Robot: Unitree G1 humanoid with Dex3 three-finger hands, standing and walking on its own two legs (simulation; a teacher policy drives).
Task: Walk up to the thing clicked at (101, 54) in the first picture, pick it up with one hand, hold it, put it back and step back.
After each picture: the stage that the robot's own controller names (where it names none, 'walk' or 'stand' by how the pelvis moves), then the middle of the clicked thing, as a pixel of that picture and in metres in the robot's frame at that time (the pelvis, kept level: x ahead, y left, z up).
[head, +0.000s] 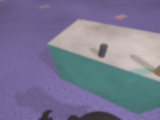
stand; (102, 50) +0.61 -0.08 +0.03
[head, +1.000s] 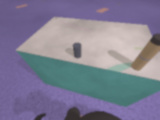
walk; (77, 50) +0.52 +0.16 +0.07
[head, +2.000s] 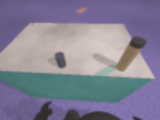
stand; (60, 60) +0.43 +0.24 +0.05
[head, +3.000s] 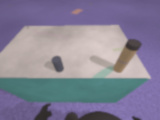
stand; (58, 64) +0.40 +0.25 +0.04
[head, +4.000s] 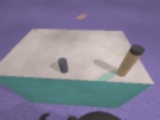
stand; (63, 65) +0.41 +0.22 +0.03
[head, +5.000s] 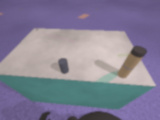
stand; (63, 66) +0.41 +0.22 +0.03
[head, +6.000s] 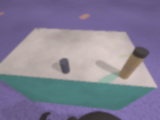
stand; (65, 66) +0.40 +0.21 +0.03
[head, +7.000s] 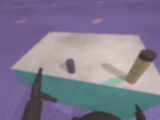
rise first; (70, 66) +0.42 +0.21 +0.03
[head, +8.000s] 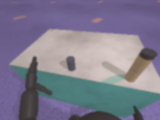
go down; (71, 63) +0.44 +0.20 +0.04
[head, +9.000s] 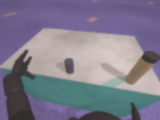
go down; (69, 66) +0.41 +0.18 +0.04
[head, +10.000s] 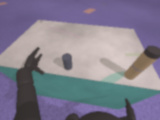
close in; (67, 62) +0.42 +0.18 +0.05
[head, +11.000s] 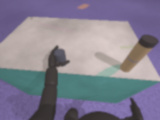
close; (61, 58) +0.43 +0.20 +0.08
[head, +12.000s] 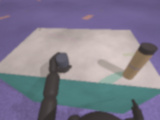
lift; (63, 63) +0.35 +0.18 +0.15
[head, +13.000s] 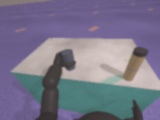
lift; (68, 60) +0.33 +0.15 +0.22
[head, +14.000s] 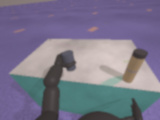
hold; (69, 61) +0.34 +0.15 +0.21
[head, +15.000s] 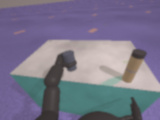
hold; (70, 61) +0.34 +0.15 +0.21
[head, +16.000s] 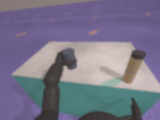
crouch; (70, 59) +0.33 +0.15 +0.23
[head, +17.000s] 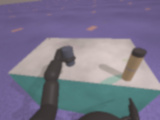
crouch; (68, 56) +0.37 +0.16 +0.22
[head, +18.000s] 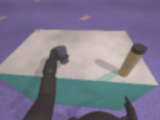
lower; (62, 55) +0.44 +0.19 +0.14
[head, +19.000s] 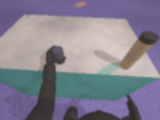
lower; (59, 55) +0.44 +0.21 +0.09
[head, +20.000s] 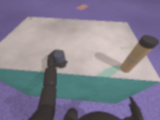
lower; (60, 59) +0.41 +0.20 +0.08
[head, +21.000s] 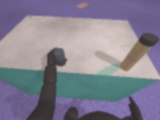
lower; (60, 57) +0.43 +0.20 +0.08
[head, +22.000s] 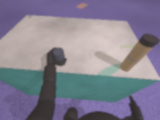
rest; (59, 57) +0.43 +0.21 +0.08
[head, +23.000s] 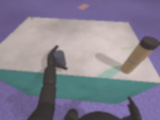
withdraw; (60, 59) +0.42 +0.21 +0.08
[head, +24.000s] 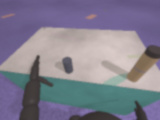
sink last; (68, 65) +0.40 +0.19 +0.06
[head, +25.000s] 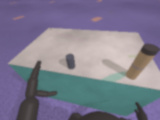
stand; (70, 61) +0.44 +0.21 +0.06
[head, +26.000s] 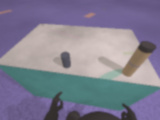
stand; (66, 60) +0.43 +0.21 +0.07
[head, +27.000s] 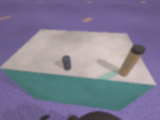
stand; (66, 63) +0.45 +0.21 +0.03
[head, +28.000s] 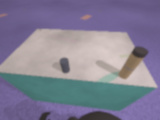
stand; (65, 65) +0.42 +0.21 +0.03
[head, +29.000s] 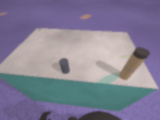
stand; (64, 66) +0.41 +0.21 +0.03
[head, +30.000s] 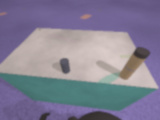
stand; (65, 66) +0.41 +0.21 +0.03
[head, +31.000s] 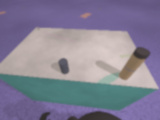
stand; (64, 66) +0.40 +0.22 +0.03
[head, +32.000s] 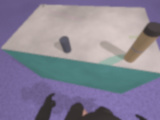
walk; (65, 45) +0.51 +0.22 +0.05
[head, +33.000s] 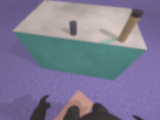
walk; (73, 28) +0.75 +0.20 +0.05
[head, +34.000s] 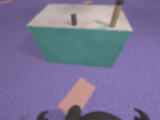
stand; (73, 20) +1.01 +0.26 +0.06
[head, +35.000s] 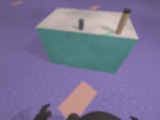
stand; (81, 24) +1.02 +0.19 +0.04
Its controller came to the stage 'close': yes
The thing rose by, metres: 0.22
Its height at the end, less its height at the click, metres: +0.00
